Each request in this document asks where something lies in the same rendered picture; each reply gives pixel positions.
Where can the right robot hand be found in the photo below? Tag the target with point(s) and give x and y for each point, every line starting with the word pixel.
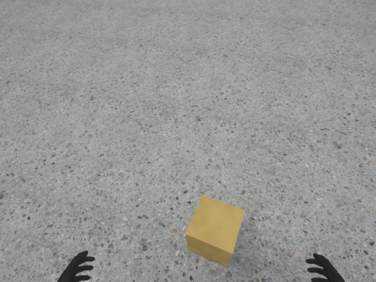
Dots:
pixel 328 270

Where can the left robot hand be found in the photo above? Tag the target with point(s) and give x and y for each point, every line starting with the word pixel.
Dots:
pixel 69 274

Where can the carton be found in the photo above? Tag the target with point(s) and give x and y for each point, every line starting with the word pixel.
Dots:
pixel 213 230

